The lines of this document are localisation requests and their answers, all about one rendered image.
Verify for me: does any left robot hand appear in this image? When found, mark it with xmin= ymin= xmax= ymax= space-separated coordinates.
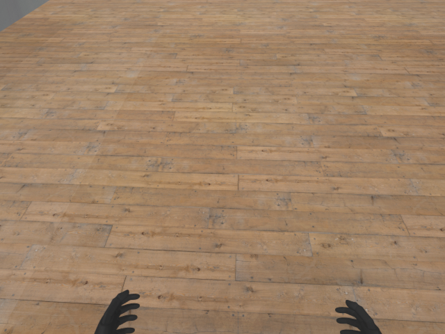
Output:
xmin=95 ymin=289 xmax=140 ymax=334

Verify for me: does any right robot hand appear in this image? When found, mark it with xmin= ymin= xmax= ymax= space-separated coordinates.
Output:
xmin=335 ymin=300 xmax=382 ymax=334

